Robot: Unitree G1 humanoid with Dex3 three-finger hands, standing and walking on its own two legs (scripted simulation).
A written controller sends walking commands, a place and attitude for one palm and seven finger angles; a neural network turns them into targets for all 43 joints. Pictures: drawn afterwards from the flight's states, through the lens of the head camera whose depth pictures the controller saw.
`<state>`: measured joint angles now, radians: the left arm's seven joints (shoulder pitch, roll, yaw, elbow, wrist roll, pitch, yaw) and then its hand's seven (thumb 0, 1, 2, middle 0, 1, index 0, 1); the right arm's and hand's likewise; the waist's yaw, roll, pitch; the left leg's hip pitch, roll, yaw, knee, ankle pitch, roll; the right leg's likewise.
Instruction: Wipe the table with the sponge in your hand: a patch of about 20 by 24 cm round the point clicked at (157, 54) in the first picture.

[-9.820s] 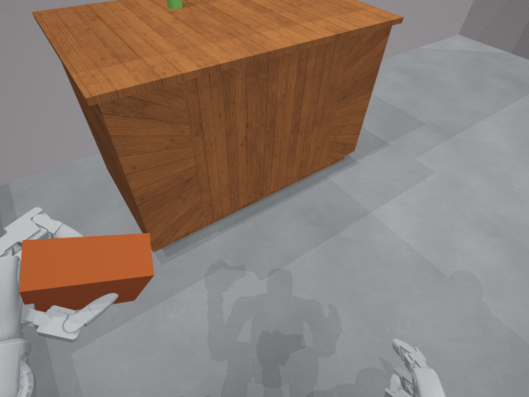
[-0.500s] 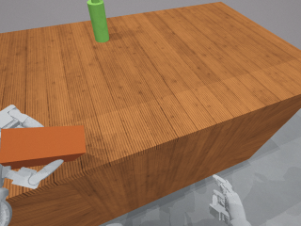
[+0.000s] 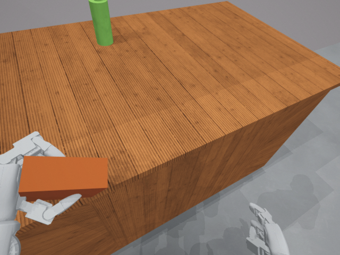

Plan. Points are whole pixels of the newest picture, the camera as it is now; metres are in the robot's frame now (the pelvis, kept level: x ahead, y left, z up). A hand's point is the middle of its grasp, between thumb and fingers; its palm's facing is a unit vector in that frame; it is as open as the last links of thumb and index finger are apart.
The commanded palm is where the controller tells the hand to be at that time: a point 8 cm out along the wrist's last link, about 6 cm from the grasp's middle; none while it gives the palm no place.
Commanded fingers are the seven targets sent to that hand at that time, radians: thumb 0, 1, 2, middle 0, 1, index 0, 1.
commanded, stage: come to a stop and stand still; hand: left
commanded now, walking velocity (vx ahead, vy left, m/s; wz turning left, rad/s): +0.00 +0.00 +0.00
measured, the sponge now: (76, 180) +0.23 +0.18 +0.12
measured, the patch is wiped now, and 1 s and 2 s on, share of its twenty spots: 0.00 0.00 0.00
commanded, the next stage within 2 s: look again from close up in 0.40 s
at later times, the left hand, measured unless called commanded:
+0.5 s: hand (16, 181) +0.21 +0.25 +0.16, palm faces +0.44 -0.81 -0.39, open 9.4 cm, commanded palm +0.14 +0.28 +0.18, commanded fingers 0.00 0.10 1.30 -1.20 -1.60 -1.20 -1.60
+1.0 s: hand (36, 164) +0.23 +0.23 +0.17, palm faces +0.40 -0.83 -0.40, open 9.4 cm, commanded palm +0.17 +0.27 +0.18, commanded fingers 0.00 0.10 1.30 -1.20 -1.60 -1.20 -1.60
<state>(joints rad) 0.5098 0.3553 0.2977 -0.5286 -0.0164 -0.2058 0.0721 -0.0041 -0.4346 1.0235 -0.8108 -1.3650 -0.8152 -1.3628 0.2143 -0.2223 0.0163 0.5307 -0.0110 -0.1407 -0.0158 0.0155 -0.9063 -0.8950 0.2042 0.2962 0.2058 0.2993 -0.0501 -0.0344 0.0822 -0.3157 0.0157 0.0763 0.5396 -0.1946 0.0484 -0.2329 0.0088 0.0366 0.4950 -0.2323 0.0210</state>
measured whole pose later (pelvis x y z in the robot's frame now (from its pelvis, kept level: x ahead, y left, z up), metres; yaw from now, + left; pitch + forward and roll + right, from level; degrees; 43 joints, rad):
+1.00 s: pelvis +0.03 -0.02 +0.00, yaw +3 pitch -2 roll -2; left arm 0.48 0.36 0.36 -0.53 -0.05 -0.18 0.13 0.00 -0.43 1.03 -0.80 -1.38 -0.81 -1.37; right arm 0.18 -0.22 0.01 0.56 0.02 -0.11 -0.04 0.02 -0.91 -0.90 0.20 0.30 0.20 0.30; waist -0.01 0.01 0.10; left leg -0.27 0.02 0.02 0.51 -0.21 0.02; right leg -0.15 0.02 -0.02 0.43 -0.25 0.01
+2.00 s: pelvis +0.02 +0.00 +0.01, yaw +3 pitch -2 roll -2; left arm 0.41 0.37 0.36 -0.48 -0.02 -0.22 0.11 0.00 -0.43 1.03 -0.80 -1.38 -0.80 -1.38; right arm 0.19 -0.19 0.02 0.59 0.00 -0.15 -0.02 0.02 -0.91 -0.89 0.21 0.30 0.21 0.30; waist 0.03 -0.04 0.08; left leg -0.26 0.00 0.04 0.48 -0.19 0.05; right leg -0.14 0.00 0.00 0.39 -0.22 0.03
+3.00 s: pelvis +0.02 -0.03 +0.00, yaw +3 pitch -2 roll +0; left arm 0.31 0.51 0.33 -0.43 0.06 0.14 -0.01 0.00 -0.43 1.03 -0.80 -1.39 -0.80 -1.38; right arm 0.09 -0.24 0.06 0.57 0.00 -0.06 -0.02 0.02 -0.91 -0.89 0.21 0.30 0.21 0.30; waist 0.04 0.04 0.02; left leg -0.31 0.00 0.03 0.55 -0.21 0.02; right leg -0.23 0.00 -0.01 0.57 -0.31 0.00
